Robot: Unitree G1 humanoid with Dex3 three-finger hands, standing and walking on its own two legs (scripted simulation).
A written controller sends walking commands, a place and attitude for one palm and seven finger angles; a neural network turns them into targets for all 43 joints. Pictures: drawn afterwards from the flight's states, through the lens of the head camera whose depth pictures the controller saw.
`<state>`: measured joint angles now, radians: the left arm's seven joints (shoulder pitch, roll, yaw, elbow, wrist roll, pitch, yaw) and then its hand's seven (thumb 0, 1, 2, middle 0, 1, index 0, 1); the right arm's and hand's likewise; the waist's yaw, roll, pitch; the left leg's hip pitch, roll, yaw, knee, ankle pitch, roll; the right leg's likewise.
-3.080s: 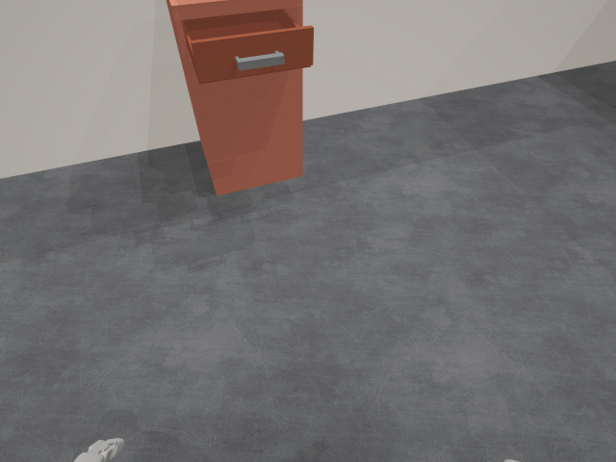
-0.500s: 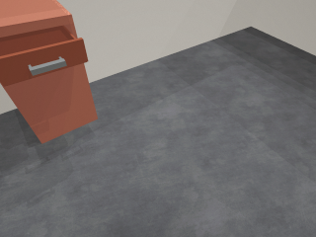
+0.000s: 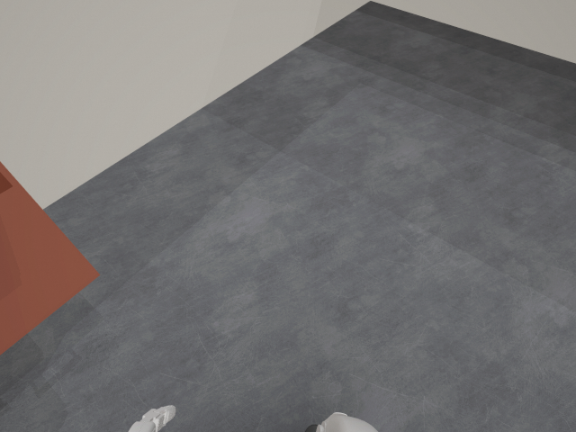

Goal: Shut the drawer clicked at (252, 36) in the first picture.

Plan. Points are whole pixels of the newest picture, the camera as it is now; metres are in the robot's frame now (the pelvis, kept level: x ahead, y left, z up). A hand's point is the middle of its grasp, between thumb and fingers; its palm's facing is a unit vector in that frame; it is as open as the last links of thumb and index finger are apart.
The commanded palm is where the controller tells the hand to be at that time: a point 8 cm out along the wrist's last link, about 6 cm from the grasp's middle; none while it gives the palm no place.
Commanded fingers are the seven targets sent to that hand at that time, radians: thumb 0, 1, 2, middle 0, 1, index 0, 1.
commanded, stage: walk to a spot facing it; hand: left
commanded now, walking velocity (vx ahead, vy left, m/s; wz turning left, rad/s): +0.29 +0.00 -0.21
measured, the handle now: out of the picture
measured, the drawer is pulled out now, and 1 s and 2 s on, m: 0.18 0.18 0.18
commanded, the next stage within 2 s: turn to face it in 0.08 s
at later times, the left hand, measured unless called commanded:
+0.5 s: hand (164, 418) +0.17 +0.20 -0.18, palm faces +0.17 -0.97 -0.15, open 7.4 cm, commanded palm none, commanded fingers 0.00 0.90 0.90 -0.20 -0.30 -0.20 -0.30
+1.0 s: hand (158, 340) +0.27 +0.22 -0.12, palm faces +0.36 -0.89 -0.28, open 7.4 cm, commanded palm none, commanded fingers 0.00 0.90 0.90 -0.20 -0.30 -0.20 -0.30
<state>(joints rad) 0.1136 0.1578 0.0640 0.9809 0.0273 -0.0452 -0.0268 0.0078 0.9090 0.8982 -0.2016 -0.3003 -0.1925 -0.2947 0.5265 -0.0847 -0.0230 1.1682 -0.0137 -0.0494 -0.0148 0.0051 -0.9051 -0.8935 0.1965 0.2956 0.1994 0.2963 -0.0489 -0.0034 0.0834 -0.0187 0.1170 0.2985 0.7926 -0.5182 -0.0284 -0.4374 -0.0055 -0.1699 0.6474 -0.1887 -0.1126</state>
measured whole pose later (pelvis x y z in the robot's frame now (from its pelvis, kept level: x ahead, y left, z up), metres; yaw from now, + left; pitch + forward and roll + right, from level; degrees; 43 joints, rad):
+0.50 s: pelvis +0.19 +0.04 +0.01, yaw +5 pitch -1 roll -1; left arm 0.30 0.16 0.04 1.07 0.00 -0.02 0.03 0.01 0.91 0.90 -0.21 -0.30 -0.20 -0.30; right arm 0.15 -0.17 -0.03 0.99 -0.02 -0.02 0.00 0.00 -0.91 -0.89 0.19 0.29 0.20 0.30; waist 0.01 -0.03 0.08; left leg -0.40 0.02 0.13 0.65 -0.23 0.08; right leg -0.21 -0.04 -0.15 0.91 -0.55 0.02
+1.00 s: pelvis +0.22 -0.01 +0.02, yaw +21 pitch +1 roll +0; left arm 0.12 0.20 0.07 0.87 0.00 0.02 0.02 0.01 0.91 0.90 -0.20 -0.30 -0.19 -0.29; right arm 0.25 -0.23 -0.10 0.94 -0.02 0.05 0.00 0.00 -0.90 -0.89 0.20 0.30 0.20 0.30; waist -0.05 0.04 0.04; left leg -0.41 -0.09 -0.13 0.53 -0.14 0.01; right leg -0.28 -0.01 -0.01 0.56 -0.32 0.03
